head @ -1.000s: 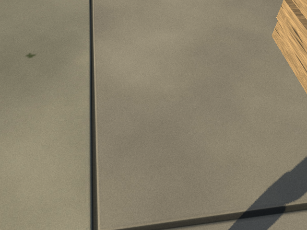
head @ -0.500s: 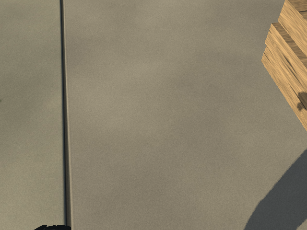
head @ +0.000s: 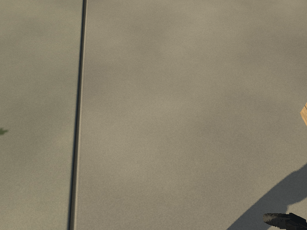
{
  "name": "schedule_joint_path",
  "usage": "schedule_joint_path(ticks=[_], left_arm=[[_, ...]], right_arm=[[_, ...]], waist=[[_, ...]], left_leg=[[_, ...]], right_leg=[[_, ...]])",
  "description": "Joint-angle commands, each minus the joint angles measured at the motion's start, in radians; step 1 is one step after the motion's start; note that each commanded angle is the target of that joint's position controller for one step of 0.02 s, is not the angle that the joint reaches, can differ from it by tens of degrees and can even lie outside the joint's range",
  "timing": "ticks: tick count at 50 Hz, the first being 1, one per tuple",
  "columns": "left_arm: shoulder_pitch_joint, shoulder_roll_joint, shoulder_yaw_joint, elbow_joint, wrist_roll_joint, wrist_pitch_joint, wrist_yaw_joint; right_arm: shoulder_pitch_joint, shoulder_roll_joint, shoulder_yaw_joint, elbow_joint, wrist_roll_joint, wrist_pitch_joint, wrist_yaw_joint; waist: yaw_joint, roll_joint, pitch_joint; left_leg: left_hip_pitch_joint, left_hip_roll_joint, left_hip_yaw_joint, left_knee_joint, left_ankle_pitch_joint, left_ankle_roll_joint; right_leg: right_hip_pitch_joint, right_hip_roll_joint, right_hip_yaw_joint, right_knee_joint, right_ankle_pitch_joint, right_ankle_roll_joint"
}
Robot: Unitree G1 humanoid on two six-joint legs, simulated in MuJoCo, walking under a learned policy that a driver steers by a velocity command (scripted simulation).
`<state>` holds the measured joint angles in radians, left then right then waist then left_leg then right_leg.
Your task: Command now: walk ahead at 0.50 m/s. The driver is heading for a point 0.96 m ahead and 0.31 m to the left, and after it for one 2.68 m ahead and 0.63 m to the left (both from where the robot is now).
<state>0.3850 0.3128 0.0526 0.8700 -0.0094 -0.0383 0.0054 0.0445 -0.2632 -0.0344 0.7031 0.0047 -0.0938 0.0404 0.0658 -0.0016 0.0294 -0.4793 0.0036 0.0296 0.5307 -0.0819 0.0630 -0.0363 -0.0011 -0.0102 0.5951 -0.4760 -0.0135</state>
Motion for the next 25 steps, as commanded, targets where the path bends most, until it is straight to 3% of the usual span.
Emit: schedule_joint_path(ticks=[1,2,3,4,5,8,11,14,17,19,21,22,23,24,25], left_arm=[[0.041,0.089,-0.002,-0.088,-0.012,-0.054,-0.008],[-0.054,0.135,0.013,-0.119,-0.036,-0.067,-0.014],[-0.107,0.126,0.01,-0.132,-0.029,-0.072,-0.011],[-0.133,0.119,0.014,-0.136,-0.011,-0.071,-0.01],[-0.112,0.107,0.016,-0.133,-0.004,-0.062,-0.011],[-0.091,0.058,0.005,-0.13,0.0,-0.034,-0.01],[-0.187,0.041,-0.002,-0.161,0.008,-0.029,-0.007],[-0.288,0.02,-0.01,-0.184,0.004,-0.038,-0.017],[-0.38,0.024,-0.01,-0.213,-0.005,-0.045,-0.029],[-0.415,0.034,-0.008,-0.232,-0.008,-0.049,-0.039],[-0.418,0.051,-0.002,-0.242,-0.004,-0.054,-0.047],[-0.389,0.063,0.004,-0.238,-0.003,-0.057,-0.048],[-0.314,0.082,0.016,-0.22,0.0,-0.06,-0.046],[-0.167,0.126,0.04,-0.176,0.004,-0.061,-0.037],[0.013,0.2,0.063,-0.147,0.017,-0.059,-0.025]], right_arm=[[0.396,-0.211,-0.073,0.041,0.011,0.004,-0.013],[0.326,-0.175,-0.059,0.033,0.009,0.004,-0.016],[0.263,-0.157,-0.052,0.025,0.003,0.005,-0.018],[0.216,-0.131,-0.044,0.021,-0.003,0.005,-0.015],[0.193,-0.113,-0.037,0.018,-0.014,0.002,-0.015],[0.186,-0.132,-0.044,0.04,-0.002,-0.013,-0.015],[0.211,-0.161,-0.051,0.066,-0.001,-0.013,-0.027],[0.247,-0.176,-0.052,0.09,0.005,-0.006,-0.033],[0.311,-0.191,-0.054,0.126,0.013,0.004,-0.035],[0.331,-0.196,-0.057,0.145,0.017,0.015,-0.038],[0.337,-0.202,-0.061,0.159,0.02,0.027,-0.042],[0.332,-0.207,-0.063,0.163,0.02,0.032,-0.044],[0.31,-0.215,-0.064,0.161,0.021,0.038,-0.046],[0.304,-0.195,-0.055,0.157,0.015,0.041,-0.047],[0.306,-0.136,-0.031,0.128,-0.008,0.039,-0.047]], waist=[[-0.181,0.2,-0.376],[-0.175,0.156,-0.227],[-0.147,0.077,-0.153],[-0.12,0.054,-0.091],[-0.086,0.068,-0.077],[-0.05,0.076,-0.048],[-0.07,0.053,-0.011],[-0.107,0.053,0.009],[-0.144,0.054,0.028],[-0.145,0.059,0.039],[-0.13,0.064,0.036],[-0.108,0.072,0.022],[-0.058,0.076,-0.017],[0.01,0.059,-0.114],[0.075,-0.043,-0.274]], left_leg=[[0.878,0.375,-0.735,-0.2,-0.261,0.266],[0.759,0.34,-0.583,-0.221,-0.232,0.219],[0.626,0.3,-0.475,-0.241,-0.134,0.193],[0.511,0.266,-0.401,-0.271,-0.039,0.183],[0.433,0.245,-0.355,-0.304,0.019,0.18],[0.327,0.226,-0.254,-0.371,0.121,0.199],[0.315,0.201,-0.173,-0.404,0.156,0.185],[0.321,0.167,-0.106,-0.412,0.134,0.149],[0.387,0.193,-0.108,-0.395,0.095,0.14],[0.459,0.227,-0.121,-0.363,0.108,0.129],[0.51,0.252,-0.144,-0.314,0.161,0.113],[0.522,0.253,-0.155,-0.276,0.222,0.104],[0.511,0.232,-0.145,-0.191,0.349,0.089],[0.45,0.177,-0.113,-0.023,0.414,0.063],[0.256,0.107,-0.068,0.278,0.177,0.024]], right_leg=[[-0.688,0.025,0.138,0.692,-0.111,-0.014],[-0.748,-0.026,0.122,0.701,-0.029,-0.026],[-0.722,-0.075,0.093,0.657,0.062,-0.025],[-0.69,-0.103,0.083,0.595,0.118,-0.016],[-0.629,-0.126,0.089,0.567,0.16,-0.01],[-0.579,-0.143,0.072,0.472,0.196,0.024],[-0.617,-0.144,0.058,0.3,0.353,0.043],[-0.574,-0.113,0.032,0.102,0.52,0.037],[-0.567,-0.089,0.022,-0.002,0.566,0.026],[-0.588,-0.083,0.033,-0.045,0.528,0.005],[-0.565,-0.073,0.036,-0.078,0.457,-0.02],[-0.515,-0.06,0.029,-0.092,0.419,-0.031],[-0.398,-0.032,0.004,-0.121,0.405,-0.047],[-0.176,-0.023,-0.008,-0.125,0.424,-0.073],[0.13,-0.194,0.164,-0.081,0.457,-0.132]])
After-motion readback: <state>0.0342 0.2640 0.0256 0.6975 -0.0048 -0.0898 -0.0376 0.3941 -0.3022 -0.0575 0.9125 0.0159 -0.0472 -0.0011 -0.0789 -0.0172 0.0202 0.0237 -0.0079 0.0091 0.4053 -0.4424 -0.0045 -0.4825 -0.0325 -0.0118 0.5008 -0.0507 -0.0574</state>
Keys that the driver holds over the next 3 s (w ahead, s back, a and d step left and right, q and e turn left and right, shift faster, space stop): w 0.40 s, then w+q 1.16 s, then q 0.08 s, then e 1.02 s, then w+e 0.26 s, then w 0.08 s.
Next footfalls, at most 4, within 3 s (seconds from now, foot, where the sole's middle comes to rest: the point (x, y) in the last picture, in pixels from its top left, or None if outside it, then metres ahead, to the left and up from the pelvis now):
0.50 right None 0.44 -0.14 -0.76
1.04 left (137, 178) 0.68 0.15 -0.76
1.52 right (154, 120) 1.02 0.09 -0.76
1.92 left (103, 126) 0.96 0.35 -0.76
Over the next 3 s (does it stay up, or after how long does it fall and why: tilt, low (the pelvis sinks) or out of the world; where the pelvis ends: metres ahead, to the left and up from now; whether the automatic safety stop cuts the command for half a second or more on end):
stays up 1.03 0.21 0.02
